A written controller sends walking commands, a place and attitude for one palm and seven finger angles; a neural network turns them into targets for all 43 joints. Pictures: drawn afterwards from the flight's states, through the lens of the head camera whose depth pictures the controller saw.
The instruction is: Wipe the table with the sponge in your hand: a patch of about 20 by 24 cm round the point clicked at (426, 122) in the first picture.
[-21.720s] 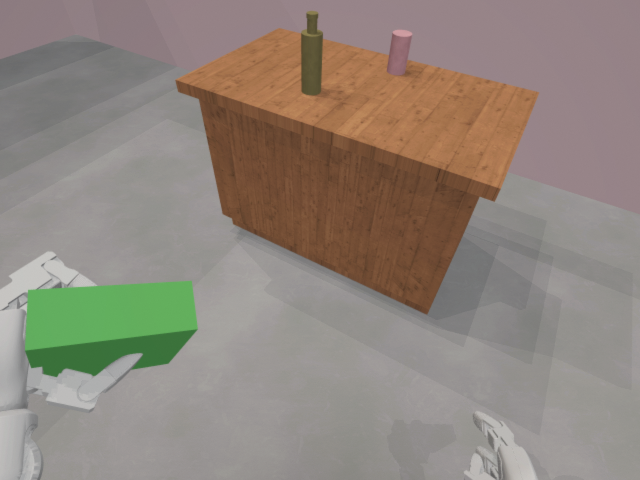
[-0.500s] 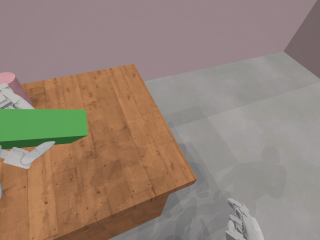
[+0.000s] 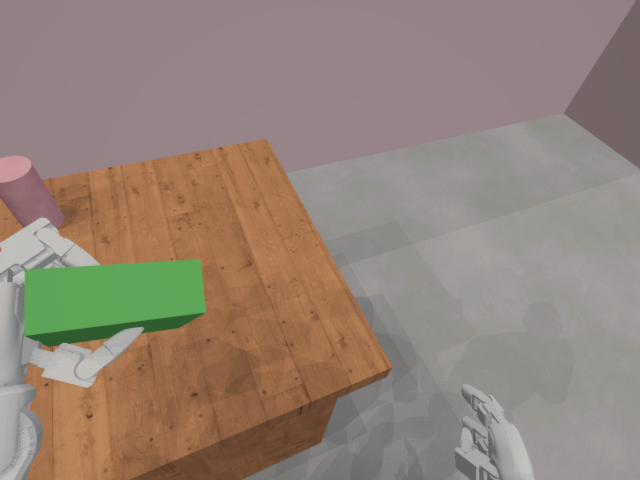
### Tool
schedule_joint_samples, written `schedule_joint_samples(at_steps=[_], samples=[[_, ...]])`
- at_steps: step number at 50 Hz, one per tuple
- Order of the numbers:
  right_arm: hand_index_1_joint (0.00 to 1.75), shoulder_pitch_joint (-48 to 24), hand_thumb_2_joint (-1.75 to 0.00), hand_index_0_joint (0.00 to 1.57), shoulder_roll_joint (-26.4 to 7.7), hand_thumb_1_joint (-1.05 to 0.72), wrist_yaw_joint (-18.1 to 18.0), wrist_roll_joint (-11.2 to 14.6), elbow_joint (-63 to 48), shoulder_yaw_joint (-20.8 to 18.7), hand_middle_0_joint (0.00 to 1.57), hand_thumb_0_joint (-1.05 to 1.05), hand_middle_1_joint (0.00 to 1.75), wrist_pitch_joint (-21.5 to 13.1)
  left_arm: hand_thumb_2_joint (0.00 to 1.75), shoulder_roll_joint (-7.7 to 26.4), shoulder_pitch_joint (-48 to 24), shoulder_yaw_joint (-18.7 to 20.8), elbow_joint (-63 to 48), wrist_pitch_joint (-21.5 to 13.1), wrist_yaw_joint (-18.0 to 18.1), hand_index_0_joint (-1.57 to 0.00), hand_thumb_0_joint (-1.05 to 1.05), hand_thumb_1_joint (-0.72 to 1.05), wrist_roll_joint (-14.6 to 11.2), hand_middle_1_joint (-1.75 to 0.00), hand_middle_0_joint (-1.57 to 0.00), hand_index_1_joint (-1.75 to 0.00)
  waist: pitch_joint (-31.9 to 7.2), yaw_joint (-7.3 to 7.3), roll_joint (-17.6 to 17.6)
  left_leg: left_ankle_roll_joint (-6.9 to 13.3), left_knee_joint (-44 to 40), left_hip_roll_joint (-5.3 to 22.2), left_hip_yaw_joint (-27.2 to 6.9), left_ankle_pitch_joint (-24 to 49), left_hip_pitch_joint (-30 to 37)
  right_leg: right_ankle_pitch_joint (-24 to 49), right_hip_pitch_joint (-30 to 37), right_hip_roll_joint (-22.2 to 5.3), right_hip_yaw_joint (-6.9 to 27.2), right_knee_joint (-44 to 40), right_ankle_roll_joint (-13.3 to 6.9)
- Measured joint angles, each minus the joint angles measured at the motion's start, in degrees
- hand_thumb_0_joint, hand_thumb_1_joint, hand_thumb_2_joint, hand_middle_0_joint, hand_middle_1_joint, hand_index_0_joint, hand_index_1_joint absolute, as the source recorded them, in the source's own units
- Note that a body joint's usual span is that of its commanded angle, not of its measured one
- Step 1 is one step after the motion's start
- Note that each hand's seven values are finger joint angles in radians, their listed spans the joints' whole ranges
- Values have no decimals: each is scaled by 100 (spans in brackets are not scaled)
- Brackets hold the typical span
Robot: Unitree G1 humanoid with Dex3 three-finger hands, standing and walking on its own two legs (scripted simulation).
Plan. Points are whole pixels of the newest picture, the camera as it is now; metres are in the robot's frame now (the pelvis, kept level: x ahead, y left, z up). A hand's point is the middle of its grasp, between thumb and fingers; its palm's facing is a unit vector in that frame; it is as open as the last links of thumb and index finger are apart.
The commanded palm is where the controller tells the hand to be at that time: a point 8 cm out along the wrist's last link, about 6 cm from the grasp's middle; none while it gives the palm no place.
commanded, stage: come to a stop and stand still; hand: left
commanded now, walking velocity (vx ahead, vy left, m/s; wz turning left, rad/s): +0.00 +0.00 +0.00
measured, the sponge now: (143, 303) +0.24 +0.21 +0.14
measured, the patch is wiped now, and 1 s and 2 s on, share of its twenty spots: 0.00 0.00 0.00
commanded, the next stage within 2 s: look again from close up in 0.28 s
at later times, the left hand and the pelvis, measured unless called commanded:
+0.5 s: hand (93, 303) +0.23 +0.24 +0.16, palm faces +0.36 -0.86 -0.35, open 9.0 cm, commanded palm +0.17 +0.27 +0.17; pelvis +0.00 -0.01 +0.00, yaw +0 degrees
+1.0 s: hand (89, 277) +0.25 +0.25 +0.16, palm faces +0.30 -0.80 -0.51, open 9.0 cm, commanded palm +0.17 +0.27 +0.17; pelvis +0.00 -0.01 +0.00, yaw -1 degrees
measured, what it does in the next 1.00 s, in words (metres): stands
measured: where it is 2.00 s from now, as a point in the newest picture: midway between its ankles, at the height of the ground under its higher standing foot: outside the picture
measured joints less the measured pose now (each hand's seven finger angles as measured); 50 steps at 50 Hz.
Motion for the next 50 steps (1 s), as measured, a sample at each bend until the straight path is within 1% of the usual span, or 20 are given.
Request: schedule_joint_samples(at_steps=[4,8,16,29,39,40,41,42,43,45,46,47,48,50], samples=[[30,-100,-90,20,40,-90,-3,-4,-137,25,20,1,30,65,108,79,53,12,4,93,-20,-84,-1,-42,-20,-143,-84,-143,1,-43,-1,-14,-37,17,-3,7,20,18,28,20,-1,-56,-11],[30,-95,-90,20,45,-90,-10,-2,-205,42,20,1,30,115,108,138,145,66,-76,169,-17,-84,-1,-42,-52,-143,-84,-143,18,-50,-5,-25,-70,27,-15,16,35,34,54,31,-12,-107,-19],[30,36,-90,21,-15,-90,-35,4,-126,34,20,1,30,202,108,84,197,46,-170,258,23,-84,-1,-42,-40,-143,-84,-143,66,-5,28,-31,-119,29,-33,33,66,48,92,35,-28,-163,-24],[30,130,-90,20,-16,-90,-77,8,-72,10,20,1,30,252,108,117,314,51,-194,344,26,-84,-1,-42,-29,-143,-84,-143,45,-118,42,-46,-149,62,-10,31,105,73,133,70,-2,-221,-40],[30,119,-90,20,-41,-90,-103,15,-104,-14,20,1,30,265,108,118,356,52,-206,376,22,-84,-1,-42,-11,-143,-84,-143,29,-117,59,-43,-175,59,-7,49,113,91,140,69,3,-246,-39],[30,236,-90,20,-109,-90,-236,134,-270,98,20,1,30,309,108,345,105,12,-142,365,-40,-84,-1,-42,80,-143,-84,-143,68,-62,84,-35,-102,58,-59,33,68,43,114,105,36,-151,13],[30,328,-90,20,-131,-90,-266,57,-314,115,20,1,30,258,108,678,-359,51,25,390,-189,-85,-1,-42,288,-142,-84,-143,105,41,63,-38,-16,15,-102,13,20,-72,60,122,143,29,-79],[30,327,-90,20,-144,-90,-192,-35,-230,99,20,1,30,212,108,911,-827,109,262,492,-294,-85,-1,-42,329,-142,-84,-143,100,120,43,-59,44,-34,-120,1,-27,-172,-24,94,188,200,-137],[30,258,-90,20,-172,-90,-94,-87,-97,98,20,1,30,200,108,997,-1206,210,475,687,-402,-85,-1,-42,231,-142,-85,-142,79,174,59,-83,75,-53,-110,-4,-49,-234,-88,75,211,317,-144],[30,56,-90,20,-232,-90,43,-86,137,114,20,1,30,253,108,945,-1585,498,751,1194,-591,-85,-1,-42,-76,-142,-84,-143,5,193,154,-107,81,-38,-35,-12,-37,-238,-134,86,292,388,-92],[30,-29,-90,21,-256,-90,96,-59,191,111,20,1,30,296,108,864,-1595,600,790,1465,-665,-84,-1,-42,-150,-142,-84,-143,-37,171,216,-104,71,-23,6,-14,-23,-229,-143,101,334,395,-85],[30,-93,-90,21,-275,-90,142,-40,199,101,20,1,30,335,108,781,-1507,633,757,1697,-731,-84,-1,-42,-130,-143,-84,-143,-71,142,271,-99,55,-12,42,-13,-10,-222,-152,113,370,399,-88],[30,-140,-90,21,-292,-90,180,-33,168,91,20,1,30,373,108,713,-1333,594,668,1870,-791,-84,-1,-42,-37,-143,-84,-143,-99,110,318,-94,44,-3,73,-10,-9,-220,-172,122,400,413,-94],[30,-220,-90,21,-311,-90,231,-35,55,79,20,1,30,455,108,623,-826,386,393,2028,-890,-84,-1,-42,181,-143,-84,-144,-129,46,368,-95,68,14,120,-19,-50,-239,-253,140,445,488,-111]])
